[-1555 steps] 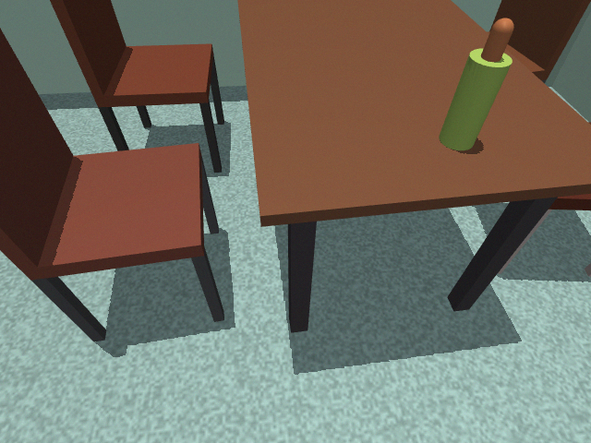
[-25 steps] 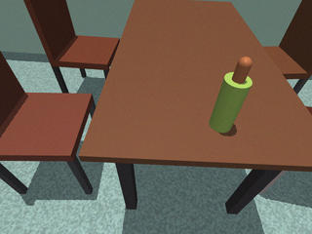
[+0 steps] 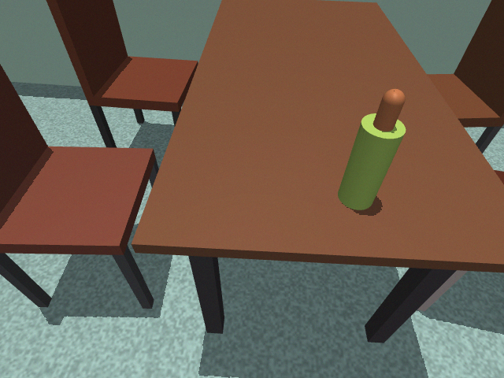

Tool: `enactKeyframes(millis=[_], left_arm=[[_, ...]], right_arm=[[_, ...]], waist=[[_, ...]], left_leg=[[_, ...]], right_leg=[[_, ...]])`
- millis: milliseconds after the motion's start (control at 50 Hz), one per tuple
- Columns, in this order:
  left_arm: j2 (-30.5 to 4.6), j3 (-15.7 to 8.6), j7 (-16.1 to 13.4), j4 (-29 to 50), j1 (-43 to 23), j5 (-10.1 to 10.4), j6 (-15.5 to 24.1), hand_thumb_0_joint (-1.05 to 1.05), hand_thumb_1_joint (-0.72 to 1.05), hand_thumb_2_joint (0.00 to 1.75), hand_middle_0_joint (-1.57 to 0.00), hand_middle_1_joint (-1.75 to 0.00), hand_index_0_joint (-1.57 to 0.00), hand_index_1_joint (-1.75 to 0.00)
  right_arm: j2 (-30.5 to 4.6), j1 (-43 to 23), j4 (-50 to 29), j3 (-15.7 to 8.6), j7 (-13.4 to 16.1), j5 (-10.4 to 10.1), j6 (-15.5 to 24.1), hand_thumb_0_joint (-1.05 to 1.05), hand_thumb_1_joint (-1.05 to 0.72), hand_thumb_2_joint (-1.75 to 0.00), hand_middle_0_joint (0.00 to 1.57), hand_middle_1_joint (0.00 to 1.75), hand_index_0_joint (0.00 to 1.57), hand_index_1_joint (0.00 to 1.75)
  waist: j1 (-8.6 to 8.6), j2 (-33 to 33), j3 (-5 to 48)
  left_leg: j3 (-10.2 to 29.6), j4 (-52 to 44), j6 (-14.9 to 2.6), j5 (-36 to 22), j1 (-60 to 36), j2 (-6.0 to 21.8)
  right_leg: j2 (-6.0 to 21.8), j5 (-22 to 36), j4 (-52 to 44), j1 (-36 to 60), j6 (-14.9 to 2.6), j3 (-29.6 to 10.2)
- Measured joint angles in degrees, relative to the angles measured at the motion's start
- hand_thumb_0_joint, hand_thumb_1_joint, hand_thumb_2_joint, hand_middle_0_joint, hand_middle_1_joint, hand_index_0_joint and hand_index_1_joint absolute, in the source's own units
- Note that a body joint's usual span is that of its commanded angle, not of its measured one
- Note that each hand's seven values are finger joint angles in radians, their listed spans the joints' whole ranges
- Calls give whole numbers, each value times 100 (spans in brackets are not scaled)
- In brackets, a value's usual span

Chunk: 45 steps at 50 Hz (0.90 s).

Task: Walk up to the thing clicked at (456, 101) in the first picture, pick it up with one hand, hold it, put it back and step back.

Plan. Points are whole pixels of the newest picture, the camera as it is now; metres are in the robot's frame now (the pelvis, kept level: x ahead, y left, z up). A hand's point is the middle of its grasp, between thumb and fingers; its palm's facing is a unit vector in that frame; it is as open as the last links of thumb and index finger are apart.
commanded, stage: home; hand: right
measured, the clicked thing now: (372, 151) +0.51 -0.22 +0.09
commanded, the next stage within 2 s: stand in 0.96 s
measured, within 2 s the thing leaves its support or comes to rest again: neither
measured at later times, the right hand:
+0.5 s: hand out of the picture +0.08 -0.24 -0.15, palm faces -0.05 +0.93 -0.36, open 17.3 cm
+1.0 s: hand out of the picture +0.09 -0.24 -0.15, palm faces -0.04 +0.93 -0.36, open 17.3 cm
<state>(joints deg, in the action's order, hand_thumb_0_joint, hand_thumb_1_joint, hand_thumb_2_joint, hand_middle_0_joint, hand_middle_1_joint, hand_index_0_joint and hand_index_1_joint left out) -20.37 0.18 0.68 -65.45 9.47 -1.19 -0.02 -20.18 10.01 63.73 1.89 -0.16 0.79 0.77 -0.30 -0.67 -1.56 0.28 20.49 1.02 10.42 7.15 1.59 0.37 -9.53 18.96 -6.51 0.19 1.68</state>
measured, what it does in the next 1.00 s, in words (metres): stands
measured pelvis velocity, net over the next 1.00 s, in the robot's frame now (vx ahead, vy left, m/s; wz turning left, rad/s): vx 0.02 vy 0.01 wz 0.00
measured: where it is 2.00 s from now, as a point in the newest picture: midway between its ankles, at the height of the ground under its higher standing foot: outside the picture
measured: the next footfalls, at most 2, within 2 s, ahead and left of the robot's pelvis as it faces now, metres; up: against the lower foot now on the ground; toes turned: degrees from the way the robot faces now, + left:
none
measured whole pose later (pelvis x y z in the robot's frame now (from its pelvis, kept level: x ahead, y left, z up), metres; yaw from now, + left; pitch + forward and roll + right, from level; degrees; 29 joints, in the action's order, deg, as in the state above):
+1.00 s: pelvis +0.02 +0.01 +0.00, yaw +0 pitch -2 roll +0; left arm -20.2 0.2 0.2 -65.0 6.9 -0.8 0.1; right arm -20.1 7.4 64.6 0.9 0.1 0.5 1.0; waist -0.1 -0.6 -2.3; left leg 0.0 18.6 -0.1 11.1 5.6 0.1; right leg 1.8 -10.3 17.3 -5.0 1.4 1.4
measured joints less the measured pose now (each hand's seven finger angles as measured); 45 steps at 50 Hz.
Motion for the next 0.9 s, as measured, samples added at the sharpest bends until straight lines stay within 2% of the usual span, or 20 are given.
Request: enactKeyframes(millis=[900], left_arm=[[19, 1, -41, 27, -260, 27, 8, 0, 90, 90, -20, -30, -20, -30]], right_arm=[[5, -257, 84, -88, 21, -23, 18, -1, 51, -6, 6, 5, 6, 6]], waist=[[18, 9, -58]], left_leg=[[-34, -190, -105, 54, -123, -141]], right_leg=[[141, -78, -146, 107, 118, -30]])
